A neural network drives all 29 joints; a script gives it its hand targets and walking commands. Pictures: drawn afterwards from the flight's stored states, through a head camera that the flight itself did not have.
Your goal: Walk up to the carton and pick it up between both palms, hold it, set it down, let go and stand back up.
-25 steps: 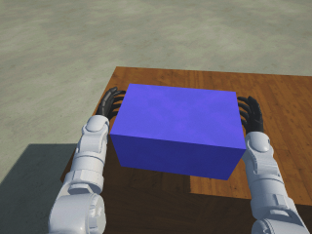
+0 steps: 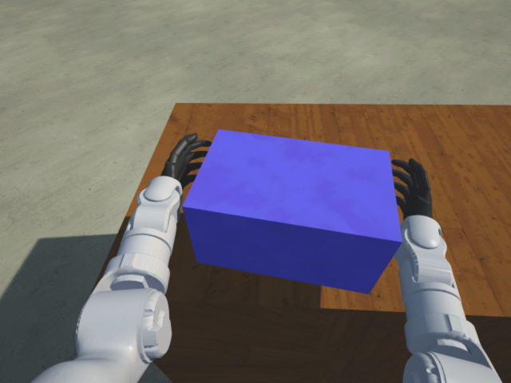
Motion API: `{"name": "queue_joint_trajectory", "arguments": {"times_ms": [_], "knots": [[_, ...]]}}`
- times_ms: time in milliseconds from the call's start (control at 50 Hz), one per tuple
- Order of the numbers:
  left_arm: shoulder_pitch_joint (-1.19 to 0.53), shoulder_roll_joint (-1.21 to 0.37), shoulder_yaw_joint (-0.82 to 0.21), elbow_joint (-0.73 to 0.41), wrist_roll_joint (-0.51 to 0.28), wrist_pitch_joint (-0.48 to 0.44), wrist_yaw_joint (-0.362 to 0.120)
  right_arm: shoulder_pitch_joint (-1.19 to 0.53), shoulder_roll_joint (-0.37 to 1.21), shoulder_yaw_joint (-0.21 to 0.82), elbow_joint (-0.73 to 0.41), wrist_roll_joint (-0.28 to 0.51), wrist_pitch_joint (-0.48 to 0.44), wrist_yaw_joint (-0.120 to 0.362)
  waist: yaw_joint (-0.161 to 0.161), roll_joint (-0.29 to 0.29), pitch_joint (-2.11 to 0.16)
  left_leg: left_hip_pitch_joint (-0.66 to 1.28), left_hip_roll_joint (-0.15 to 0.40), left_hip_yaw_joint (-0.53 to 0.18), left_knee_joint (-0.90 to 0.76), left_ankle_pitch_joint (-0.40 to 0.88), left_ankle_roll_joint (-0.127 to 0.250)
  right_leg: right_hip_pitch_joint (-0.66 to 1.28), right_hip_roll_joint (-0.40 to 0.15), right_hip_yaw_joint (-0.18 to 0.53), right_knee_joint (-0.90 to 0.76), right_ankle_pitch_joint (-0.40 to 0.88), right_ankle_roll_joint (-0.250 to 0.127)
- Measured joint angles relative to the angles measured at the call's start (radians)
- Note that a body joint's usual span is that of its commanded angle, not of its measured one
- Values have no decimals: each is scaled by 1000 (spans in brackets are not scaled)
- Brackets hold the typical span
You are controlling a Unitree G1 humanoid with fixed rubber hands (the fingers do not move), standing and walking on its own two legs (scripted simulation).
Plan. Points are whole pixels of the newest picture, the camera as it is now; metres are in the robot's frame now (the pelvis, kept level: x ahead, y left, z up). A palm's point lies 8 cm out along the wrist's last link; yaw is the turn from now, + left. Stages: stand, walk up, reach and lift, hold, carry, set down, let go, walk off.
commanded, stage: set down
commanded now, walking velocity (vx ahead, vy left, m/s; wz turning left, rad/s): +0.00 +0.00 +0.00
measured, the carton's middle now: (290, 208) +0.37 -0.12 +0.07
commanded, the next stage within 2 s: none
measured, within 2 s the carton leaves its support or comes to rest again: rests again in 1.46 s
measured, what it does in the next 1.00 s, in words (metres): stands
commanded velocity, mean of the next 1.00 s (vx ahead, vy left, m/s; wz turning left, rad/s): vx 0.00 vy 0.00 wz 0.00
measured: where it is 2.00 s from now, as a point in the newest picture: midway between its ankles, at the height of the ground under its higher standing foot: outside the picture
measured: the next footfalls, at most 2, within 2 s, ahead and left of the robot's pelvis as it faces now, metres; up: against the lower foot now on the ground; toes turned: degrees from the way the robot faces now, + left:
none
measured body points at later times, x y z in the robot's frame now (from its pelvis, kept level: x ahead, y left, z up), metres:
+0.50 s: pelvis +0.01 +0.00 +0.00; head +0.04 +0.00 +0.45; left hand +0.48 +0.05 +0.10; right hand +0.32 -0.30 +0.07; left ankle -0.01 +0.13 -0.75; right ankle +0.01 -0.16 -0.75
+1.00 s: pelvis +0.00 +0.00 +0.00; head +0.04 +0.00 +0.45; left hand +0.48 +0.04 +0.08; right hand +0.31 -0.31 +0.06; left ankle -0.01 +0.13 -0.75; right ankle +0.01 -0.16 -0.75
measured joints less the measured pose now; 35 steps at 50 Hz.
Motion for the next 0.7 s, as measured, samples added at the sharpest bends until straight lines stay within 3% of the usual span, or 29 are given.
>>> {"name": "queue_joint_trajectory", "arguments": {"times_ms": [320, 700], "knots": [[-83, 36, 21, 158, -8, -93, -7, -49, 37, -70, 28, -70, -30, 19, -5, 6, -12, -61, -3, 19, -11, 13, 3, -77, -4, 13, 5, 11, 2], [-85, 60, -38, 232, -29, -155, 11, -43, 32, -52, 126, -34, -114, -4, -25, 21, -48, -139, 12, 3, 30, -12, -6, -134, 8, -18, 9, 5, -7]]}}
